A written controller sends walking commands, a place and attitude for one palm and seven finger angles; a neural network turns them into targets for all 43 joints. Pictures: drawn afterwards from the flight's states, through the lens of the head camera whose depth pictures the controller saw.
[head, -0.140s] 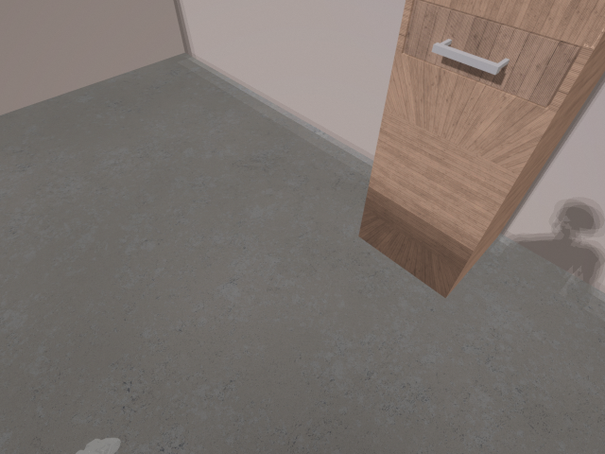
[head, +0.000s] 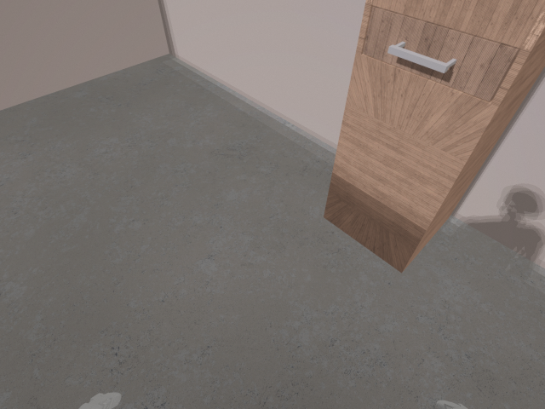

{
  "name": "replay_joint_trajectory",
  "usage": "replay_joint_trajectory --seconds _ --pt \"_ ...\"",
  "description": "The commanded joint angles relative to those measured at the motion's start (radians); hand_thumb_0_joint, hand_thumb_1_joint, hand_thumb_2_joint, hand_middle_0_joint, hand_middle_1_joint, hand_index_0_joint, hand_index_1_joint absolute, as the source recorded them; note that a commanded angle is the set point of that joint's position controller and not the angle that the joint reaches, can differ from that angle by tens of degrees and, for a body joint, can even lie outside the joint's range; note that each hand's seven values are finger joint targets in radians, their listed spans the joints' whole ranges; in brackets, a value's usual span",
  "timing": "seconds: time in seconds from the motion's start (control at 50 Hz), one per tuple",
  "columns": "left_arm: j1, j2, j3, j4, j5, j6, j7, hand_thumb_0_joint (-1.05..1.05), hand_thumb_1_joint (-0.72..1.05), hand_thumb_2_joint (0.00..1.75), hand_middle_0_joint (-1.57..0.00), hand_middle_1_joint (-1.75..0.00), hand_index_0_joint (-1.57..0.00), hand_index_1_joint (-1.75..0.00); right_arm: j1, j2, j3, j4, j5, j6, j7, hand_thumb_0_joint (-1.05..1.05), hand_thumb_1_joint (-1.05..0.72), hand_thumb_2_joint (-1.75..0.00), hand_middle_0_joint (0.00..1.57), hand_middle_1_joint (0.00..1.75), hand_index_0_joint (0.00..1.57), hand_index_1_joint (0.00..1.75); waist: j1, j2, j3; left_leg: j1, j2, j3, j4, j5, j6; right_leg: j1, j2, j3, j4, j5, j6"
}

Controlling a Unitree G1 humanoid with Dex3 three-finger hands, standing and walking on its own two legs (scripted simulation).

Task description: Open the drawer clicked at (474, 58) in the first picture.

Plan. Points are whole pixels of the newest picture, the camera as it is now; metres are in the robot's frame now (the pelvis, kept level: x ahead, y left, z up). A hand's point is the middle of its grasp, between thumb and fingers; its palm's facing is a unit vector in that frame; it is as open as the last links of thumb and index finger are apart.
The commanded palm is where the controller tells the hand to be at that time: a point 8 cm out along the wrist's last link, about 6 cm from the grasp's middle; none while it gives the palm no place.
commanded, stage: stand and wait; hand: left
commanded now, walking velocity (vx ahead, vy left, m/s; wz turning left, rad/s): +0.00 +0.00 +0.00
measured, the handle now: (421, 55) +0.94 -0.33 +0.11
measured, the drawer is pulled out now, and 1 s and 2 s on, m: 0.00 0.00 0.00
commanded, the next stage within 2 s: look at it before walking up in 0.68 s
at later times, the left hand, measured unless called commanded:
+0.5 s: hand out of the picture +0.06 +0.24 -0.15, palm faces -0.04 -0.94 -0.35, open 7.4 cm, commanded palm none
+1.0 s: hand out of the picture +0.07 +0.23 -0.15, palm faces -0.04 -0.94 -0.34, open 7.4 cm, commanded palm none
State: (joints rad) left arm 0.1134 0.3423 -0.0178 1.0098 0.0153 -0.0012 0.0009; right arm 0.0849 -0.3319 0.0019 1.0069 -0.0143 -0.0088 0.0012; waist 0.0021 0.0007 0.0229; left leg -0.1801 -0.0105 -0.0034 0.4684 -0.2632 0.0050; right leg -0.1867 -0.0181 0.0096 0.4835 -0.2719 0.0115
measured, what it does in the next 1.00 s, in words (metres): stands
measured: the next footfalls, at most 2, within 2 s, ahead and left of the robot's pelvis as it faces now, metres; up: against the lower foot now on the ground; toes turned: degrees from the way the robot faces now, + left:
none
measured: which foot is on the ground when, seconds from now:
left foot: down 0.00-1.00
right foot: down 0.00-1.00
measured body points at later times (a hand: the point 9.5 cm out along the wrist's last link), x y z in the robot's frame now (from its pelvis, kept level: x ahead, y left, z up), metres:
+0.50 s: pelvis -0.01 -0.01 +0.00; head +0.00 -0.02 +0.45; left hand +0.07 +0.29 -0.13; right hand +0.07 -0.31 -0.13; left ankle -0.01 +0.12 -0.74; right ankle -0.01 -0.13 -0.74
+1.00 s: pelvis -0.01 -0.02 +0.01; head -0.01 -0.02 +0.46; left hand +0.07 +0.28 -0.12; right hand +0.06 -0.31 -0.13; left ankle -0.01 +0.12 -0.74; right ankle -0.01 -0.13 -0.74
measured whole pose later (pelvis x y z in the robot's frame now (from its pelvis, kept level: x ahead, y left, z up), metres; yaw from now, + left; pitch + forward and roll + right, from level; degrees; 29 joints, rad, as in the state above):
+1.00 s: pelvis -0.01 -0.02 +0.01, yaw +0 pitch -2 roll +0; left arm 0.12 0.34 -0.01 1.08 0.02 -0.01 0.00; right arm 0.11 -0.34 0.00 1.11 -0.01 -0.01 0.00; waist 0.00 0.00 0.04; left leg -0.15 0.02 -0.01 0.38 -0.19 -0.02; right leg -0.16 0.01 0.00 0.39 -0.20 -0.01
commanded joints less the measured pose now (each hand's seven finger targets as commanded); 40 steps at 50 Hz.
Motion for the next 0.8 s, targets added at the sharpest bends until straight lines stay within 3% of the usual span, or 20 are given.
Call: replay_joint_trajectory --seconds 0.0,0.26,0.78 --pt "-0.043 0.204 0.054 -0.061 -0.004 -0.021 0.013 0.00 0.90 0.90 -0.20 -0.30 -0.20 -0.30 -0.043 -0.204 -0.049 -0.057 -0.002 -0.025 -0.014 0.00 -0.90 -0.90 0.20 0.30 0.20 0.30 -0.004 -0.007 -0.079 0.026 0.113 -0.081 -0.087 0.213 0.035 0.021 -0.096 0.076 -0.077 0.198 -0.045" --pt "-0.031 0.199 0.057 -0.027 -0.006 -0.025 0.013 0.00 0.90 0.90 -0.20 -0.30 -0.20 -0.30 -0.039 -0.199 -0.045 -0.013 0.002 -0.025 -0.015 0.00 -0.90 -0.90 0.20 0.30 0.20 0.30 -0.001 0.001 -0.088 0.042 0.119 -0.082 -0.105 0.204 0.028 0.043 -0.104 0.088 -0.112 0.203 -0.048" --pt "-0.035 0.206 0.054 0.009 -0.005 -0.025 0.009 0.00 0.90 0.90 -0.20 -0.30 -0.20 -0.30 -0.012 -0.208 -0.038 0.040 0.004 -0.024 -0.012 0.00 -0.90 -0.90 0.20 0.30 0.20 0.30 -0.001 -0.003 -0.041 0.030 0.124 -0.094 -0.152 0.140 0.019 0.023 -0.102 0.106 -0.169 0.106 -0.047"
